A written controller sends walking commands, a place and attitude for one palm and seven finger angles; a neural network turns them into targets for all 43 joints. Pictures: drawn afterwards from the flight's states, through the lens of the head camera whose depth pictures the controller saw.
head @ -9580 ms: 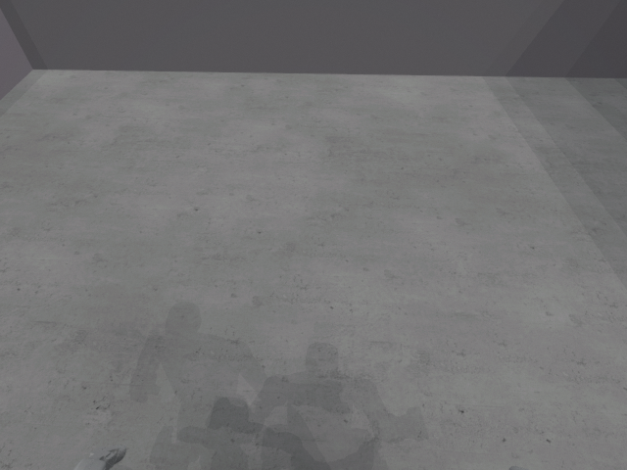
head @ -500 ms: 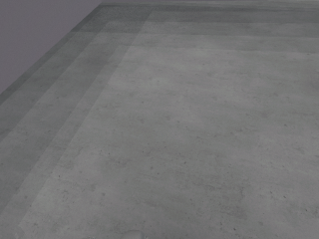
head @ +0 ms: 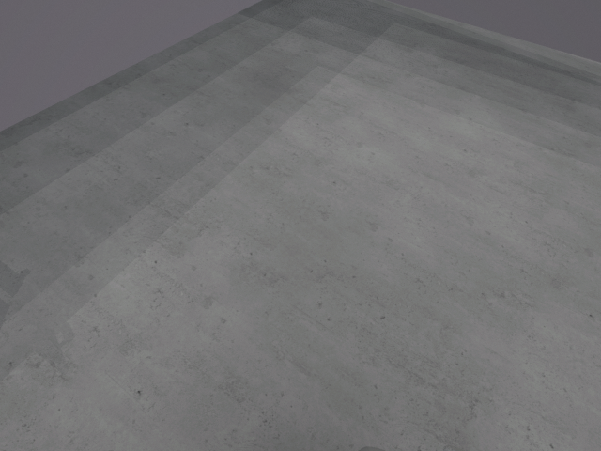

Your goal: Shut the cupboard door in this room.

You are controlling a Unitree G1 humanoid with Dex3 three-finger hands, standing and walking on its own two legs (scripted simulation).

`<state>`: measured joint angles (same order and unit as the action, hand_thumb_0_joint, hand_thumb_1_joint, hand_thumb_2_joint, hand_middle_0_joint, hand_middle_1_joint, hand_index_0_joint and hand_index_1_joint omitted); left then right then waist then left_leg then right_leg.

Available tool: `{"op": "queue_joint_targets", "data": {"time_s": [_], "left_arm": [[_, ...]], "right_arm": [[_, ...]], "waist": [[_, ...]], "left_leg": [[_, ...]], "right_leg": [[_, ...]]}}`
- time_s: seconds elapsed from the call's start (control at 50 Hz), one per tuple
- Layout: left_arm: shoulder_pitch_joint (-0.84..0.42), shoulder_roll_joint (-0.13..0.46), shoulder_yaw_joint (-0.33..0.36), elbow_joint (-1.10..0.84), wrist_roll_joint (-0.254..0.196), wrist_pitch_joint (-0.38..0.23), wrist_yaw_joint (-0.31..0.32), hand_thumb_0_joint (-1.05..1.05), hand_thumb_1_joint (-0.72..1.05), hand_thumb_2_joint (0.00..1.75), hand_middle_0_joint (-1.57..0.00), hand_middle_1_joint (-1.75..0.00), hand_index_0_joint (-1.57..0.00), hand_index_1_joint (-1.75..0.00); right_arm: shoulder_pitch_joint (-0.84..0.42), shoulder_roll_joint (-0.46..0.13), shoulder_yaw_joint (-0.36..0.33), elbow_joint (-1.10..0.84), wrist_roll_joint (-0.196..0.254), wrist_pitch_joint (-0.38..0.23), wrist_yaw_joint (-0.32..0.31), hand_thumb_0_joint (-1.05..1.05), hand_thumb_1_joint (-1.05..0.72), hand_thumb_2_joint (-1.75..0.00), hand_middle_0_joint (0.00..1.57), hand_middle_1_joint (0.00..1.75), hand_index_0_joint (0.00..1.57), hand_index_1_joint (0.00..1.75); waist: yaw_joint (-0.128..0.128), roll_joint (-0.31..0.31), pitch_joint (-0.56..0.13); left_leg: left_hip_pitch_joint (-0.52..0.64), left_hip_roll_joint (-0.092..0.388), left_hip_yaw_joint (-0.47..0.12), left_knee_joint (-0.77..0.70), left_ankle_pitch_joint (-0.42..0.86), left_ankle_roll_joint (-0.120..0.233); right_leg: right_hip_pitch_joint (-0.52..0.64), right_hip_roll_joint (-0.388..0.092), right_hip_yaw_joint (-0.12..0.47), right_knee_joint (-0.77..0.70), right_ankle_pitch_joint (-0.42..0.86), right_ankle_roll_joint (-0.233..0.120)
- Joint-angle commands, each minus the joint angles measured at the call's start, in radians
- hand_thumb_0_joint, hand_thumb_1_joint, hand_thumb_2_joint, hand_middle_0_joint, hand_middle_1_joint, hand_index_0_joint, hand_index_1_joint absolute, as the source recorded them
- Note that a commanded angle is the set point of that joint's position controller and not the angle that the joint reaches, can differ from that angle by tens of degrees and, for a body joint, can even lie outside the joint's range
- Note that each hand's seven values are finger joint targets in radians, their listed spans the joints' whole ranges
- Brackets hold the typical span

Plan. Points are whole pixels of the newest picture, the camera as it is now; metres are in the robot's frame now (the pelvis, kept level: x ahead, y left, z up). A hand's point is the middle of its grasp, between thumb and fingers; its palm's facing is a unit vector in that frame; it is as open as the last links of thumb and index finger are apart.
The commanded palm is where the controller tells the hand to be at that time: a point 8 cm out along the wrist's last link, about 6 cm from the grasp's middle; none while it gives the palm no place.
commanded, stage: turn or walk to find it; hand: left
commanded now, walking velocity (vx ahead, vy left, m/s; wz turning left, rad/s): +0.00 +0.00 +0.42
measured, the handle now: out of the picture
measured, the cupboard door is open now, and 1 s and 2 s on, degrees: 89 89 89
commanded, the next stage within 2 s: stand and wait in 0.64 s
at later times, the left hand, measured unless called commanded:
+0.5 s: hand out of the picture +0.04 +0.15 -0.14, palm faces +0.19 -0.94 -0.29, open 7.4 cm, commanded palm none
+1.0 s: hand out of the picture -0.13 +0.16 -0.18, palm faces +0.40 -0.88 -0.23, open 7.4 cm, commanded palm none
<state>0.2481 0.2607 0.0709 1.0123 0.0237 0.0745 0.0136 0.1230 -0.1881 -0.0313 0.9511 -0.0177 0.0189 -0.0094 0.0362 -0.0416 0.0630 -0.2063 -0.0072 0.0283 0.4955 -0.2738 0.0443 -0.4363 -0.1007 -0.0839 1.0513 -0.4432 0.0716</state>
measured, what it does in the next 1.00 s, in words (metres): steps on the spot, turning left: right foot, then left foot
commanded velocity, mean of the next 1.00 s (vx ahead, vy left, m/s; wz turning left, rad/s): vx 0.00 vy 0.00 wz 0.29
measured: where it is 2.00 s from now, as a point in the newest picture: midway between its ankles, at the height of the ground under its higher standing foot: outside the picture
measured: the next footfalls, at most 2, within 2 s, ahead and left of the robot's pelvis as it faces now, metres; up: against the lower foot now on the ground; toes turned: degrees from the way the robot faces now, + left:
right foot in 0.36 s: +0.03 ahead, -0.14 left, +0.00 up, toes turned +5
left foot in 0.84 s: -0.08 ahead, +0.09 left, +0.00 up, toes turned +23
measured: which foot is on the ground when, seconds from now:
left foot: down 0.00-0.36, up 0.38-0.82, down 0.84-1.00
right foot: up 0.00-0.34, down 0.36-0.84, up 0.86-1.00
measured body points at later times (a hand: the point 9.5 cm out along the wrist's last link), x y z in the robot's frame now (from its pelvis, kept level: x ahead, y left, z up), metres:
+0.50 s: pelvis -0.03 -0.06 +0.00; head +0.00 -0.10 +0.45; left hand +0.03 +0.20 -0.12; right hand +0.03 -0.31 -0.17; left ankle -0.06 +0.09 -0.66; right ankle -0.01 -0.15 -0.74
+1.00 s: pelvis -0.05 -0.03 +0.00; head -0.05 -0.01 +0.45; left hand -0.15 +0.21 -0.16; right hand +0.12 -0.20 -0.14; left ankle -0.11 +0.07 -0.74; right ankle -0.03 -0.16 -0.70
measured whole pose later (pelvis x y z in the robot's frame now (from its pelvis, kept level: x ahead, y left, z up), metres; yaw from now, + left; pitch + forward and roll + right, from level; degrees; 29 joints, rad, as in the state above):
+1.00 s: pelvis -0.05 -0.03 +0.00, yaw +20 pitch -2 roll +0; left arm 0.28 0.23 0.05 1.08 0.02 0.06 0.02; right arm 0.13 -0.15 -0.01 1.01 -0.02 0.00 -0.03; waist 0.04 -0.04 0.05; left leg -0.15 0.02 0.06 0.47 -0.29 0.01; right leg -0.34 -0.09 -0.07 0.87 -0.47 0.05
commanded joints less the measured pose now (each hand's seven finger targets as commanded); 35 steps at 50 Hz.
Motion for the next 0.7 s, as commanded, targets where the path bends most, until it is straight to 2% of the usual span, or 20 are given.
{"op": "queue_joint_targets", "data": {"time_s": [0.0,0.04,0.1,0.18,0.22,0.26,0.28,0.3,0.32,0.34,0.36,0.38,0.4,0.42,0.44,0.46,0.5,0.6,0.64,0.68], "left_arm": [[-0.022,0.065,0.007,-0.083,-0.006,-0.041,-0.002,0.0,0.9,0.9,-0.2,-0.3,-0.2,-0.3],[-0.031,0.064,0.006,-0.093,-0.006,-0.039,0.002,0.0,0.9,0.9,-0.2,-0.3,-0.2,-0.3],[-0.072,0.059,0.005,-0.117,-0.008,-0.038,0.005,0.0,0.9,0.9,-0.2,-0.3,-0.2,-0.3],[-0.126,0.035,-0.002,-0.151,-0.012,-0.043,0.008,0.0,0.9,0.9,-0.2,-0.3,-0.2,-0.3],[-0.119,0.028,-0.005,-0.155,-0.016,-0.048,0.009,0.0,0.9,0.9,-0.2,-0.3,-0.2,-0.3],[-0.073,0.03,-0.003,-0.146,-0.021,-0.055,0.011,0.0,0.9,0.9,-0.2,-0.3,-0.2,-0.3],[-0.034,0.034,-0.003,-0.136,-0.021,-0.06,0.011,0.0,0.9,0.9,-0.2,-0.3,-0.2,-0.3],[0.002,0.051,0.001,-0.126,-0.019,-0.068,0.013,0.0,0.9,0.9,-0.2,-0.3,-0.2,-0.3],[0.035,0.102,0.012,-0.122,-0.01,-0.078,0.018,0.0,0.9,0.9,-0.2,-0.3,-0.2,-0.3],[0.047,0.187,0.029,-0.125,0.004,-0.084,0.025,0.0,0.9,0.9,-0.2,-0.3,-0.2,-0.3],[0.036,0.196,0.024,-0.14,-0.004,-0.078,0.026,0.0,0.9,0.9,-0.2,-0.3,-0.2,-0.3],[-0.033,0.157,0.025,-0.155,-0.007,-0.079,0.029,0.0,0.9,0.9,-0.2,-0.3,-0.2,-0.3],[-0.096,0.135,0.022,-0.169,-0.009,-0.074,0.031,0.0,0.9,0.9,-0.2,-0.3,-0.2,-0.3],[-0.135,0.111,0.012,-0.179,-0.009,-0.075,0.027,0.0,0.9,0.9,-0.2,-0.3,-0.2,-0.3],[-0.147,0.085,0.002,-0.182,-0.01,-0.079,0.023,0.0,0.9,0.9,-0.2,-0.3,-0.2,-0.3],[-0.137,0.076,0.0,-0.179,-0.011,-0.085,0.022,0.0,0.9,0.9,-0.2,-0.3,-0.2,-0.3],[-0.1,0.071,0.001,-0.163,-0.01,-0.089,0.023,0.0,0.9,0.9,-0.2,-0.3,-0.2,-0.3],[-0.013,0.09,0.009,-0.127,-0.001,-0.088,0.024,0.0,0.9,0.9,-0.2,-0.3,-0.2,-0.3],[0.014,0.11,0.014,-0.114,0.005,-0.086,0.023,0.0,0.9,0.9,-0.2,-0.3,-0.2,-0.3],[0.044,0.119,0.018,-0.092,0.009,-0.087,0.022,0.0,0.9,0.9,-0.2,-0.3,-0.2,-0.3]], "right_arm": [[0.07,-0.202,-0.049,-0.04,0.006,-0.015,-0.012,0.0,-0.9,-0.9,0.2,0.3,0.2,0.3],[0.085,-0.198,-0.052,-0.04,0.005,-0.015,-0.01,0.0,-0.9,-0.9,0.2,0.3,0.2,0.3],[0.107,-0.202,-0.058,-0.04,0.001,-0.012,-0.009,0.0,-0.9,-0.9,0.2,0.3,0.2,0.3],[0.13,-0.207,-0.066,-0.037,-0.007,-0.006,-0.008,0.0,-0.9,-0.9,0.2,0.3,0.2,0.3],[0.123,-0.207,-0.069,-0.043,-0.01,-0.002,-0.007,0.0,-0.9,-0.9,0.2,0.3,0.2,0.3],[0.107,-0.205,-0.072,-0.047,-0.01,0.0,-0.005,0.0,-0.9,-0.9,0.2,0.3,0.2,0.3],[0.095,-0.206,-0.073,-0.049,-0.006,0.001,-0.004,0.0,-0.9,-0.9,0.2,0.3,0.2,0.3],[0.086,-0.191,-0.074,-0.051,0.001,0.001,-0.001,0.0,-0.9,-0.9,0.2,0.3,0.2,0.3],[0.101,-0.146,-0.069,-0.057,0.009,0.0,0.004,0.0,-0.9,-0.9,0.2,0.3,0.2,0.3],[0.102,-0.082,-0.057,-0.081,0.009,-0.001,0.008,0.0,-0.9,-0.9,0.2,0.3,0.2,0.3],[0.085,-0.13,-0.072,-0.085,0.0,0.01,0.004,0.0,-0.9,-0.9,0.2,0.3,0.2,0.3],[0.097,-0.14,-0.078,-0.066,-0.005,0.027,0.009,0.0,-0.9,-0.9,0.2,0.3,0.2,0.3],[0.115,-0.137,-0.081,-0.049,-0.006,0.038,0.014,0.0,-0.9,-0.9,0.2,0.3,0.2,0.3],[0.141,-0.131,-0.08,-0.022,-0.009,0.042,0.019,0.0,-0.9,-0.9,0.2,0.3,0.2,0.3],[0.166,-0.121,-0.079,-0.007,-0.01,0.045,0.024,0.0,-0.9,-0.9,0.2,0.3,0.2,0.3],[0.188,-0.113,-0.074,0.001,-0.01,0.045,0.025,0.0,-0.9,-0.9,0.2,0.3,0.2,0.3],[0.183,-0.113,-0.074,0.004,-0.007,0.044,0.026,0.0,-0.9,-0.9,0.2,0.3,0.2,0.3],[0.107,-0.111,-0.065,-0.014,-0.005,0.043,0.024,0.0,-0.9,-0.9,0.2,0.3,0.2,0.3],[0.078,-0.097,-0.055,-0.018,-0.003,0.038,0.021,0.0,-0.9,-0.9,0.2,0.3,0.2,0.3],[0.056,-0.079,-0.044,-0.018,0.003,0.026,0.017,0.0,-0.9,-0.9,0.2,0.3,0.2,0.3]], "waist": [[-0.043,0.164,-0.075],[-0.045,0.173,-0.076],[-0.06,0.183,-0.071],[-0.078,0.182,-0.08],[-0.072,0.198,-0.088],[-0.049,0.203,-0.11],[-0.027,0.182,-0.129],[-0.008,0.148,-0.146],[0.003,0.023,-0.166],[0.014,-0.249,-0.143],[0.018,-0.187,-0.126],[-0.013,-0.142,-0.08],[-0.041,-0.141,-0.033],[-0.064,-0.09,-0.006],[-0.076,-0.083,0.008],[-0.079,-0.093,-0.005],[-0.063,-0.108,-0.014],[-0.019,-0.118,-0.018],[-0.003,-0.113,-0.033],[0.014,-0.138,-0.061]], "left_leg": [[0.125,0.225,-0.198,-0.17,0.52,0.09],[0.124,0.225,-0.218,-0.176,0.493,0.095],[0.112,0.24,-0.279,-0.178,0.435,0.118],[0.107,0.24,-0.343,-0.15,0.451,0.137],[0.062,0.23,-0.364,-0.133,0.465,0.133],[0.014,0.205,-0.374,-0.1,0.469,0.117],[-0.019,0.183,-0.363,-0.071,0.433,0.096],[-0.079,0.145,-0.34,-0.029,0.356,0.059],[-0.22,0.077,-0.272,0.063,0.151,0.002],[-0.394,-0.065,-0.107,0.282,-0.212,-0.067],[-0.365,-0.041,-0.119,0.476,-0.317,-0.069],[-0.347,-0.013,-0.152,0.595,-0.258,-0.066],[-0.343,-0.002,-0.141,0.66,-0.212,-0.067],[-0.338,0.011,-0.12,0.71,-0.15,-0.076],[-0.334,0.016,-0.104,0.736,-0.098,-0.085],[-0.344,0.014,-0.091,0.743,-0.067,-0.095],[-0.352,0.029,-0.08,0.735,-0.044,-0.11],[-0.336,0.055,-0.054,0.595,-0.109,-0.126],[-0.298,0.056,-0.029,0.481,-0.159,-0.124],[-0.248,0.048,-0.005,0.355,-0.189,-0.115]], "right_leg": [[-0.103,-0.006,0.054,0.062,0.072,0.017],[-0.104,-0.003,0.063,0.053,0.08,0.025],[-0.095,0.0,0.071,-0.015,0.05,0.027],[-0.046,0.028,0.07,-0.163,-0.011,0.016],[0.031,0.046,0.061,-0.26,-0.015,0.007],[0.131,0.07,0.05,-0.397,0.051,-0.003],[0.204,0.073,0.042,-0.496,0.14,-0.005],[0.311,0.059,0.045,-0.633,0.247,-0.009],[0.457,-0.066,0.151,-0.722,0.27,-0.037],[0.508,-0.312,0.405,-0.762,0.336,-0.14],[0.354,-0.397,0.426,-0.777,0.371,-0.225],[0.246,-0.349,0.364,-0.813,0.223,-0.234],[0.183,-0.304,0.33,-0.831,0.131,-0.209],[0.165,-0.251,0.252,-0.818,0.134,-0.185],[0.153,-0.208,0.178,-0.805,0.177,-0.163],[0.185,-0.188,0.129,-0.792,0.229,-0.153],[0.229,-0.189,0.097,-0.785,0.27,-0.154],[0.294,-0.237,0.097,-0.767,0.332,-0.188],[0.322,-0.249,0.087,-0.74,0.414,-0.204],[0.352,-0.25,0.086,-0.702,0.534,-0.218]]}}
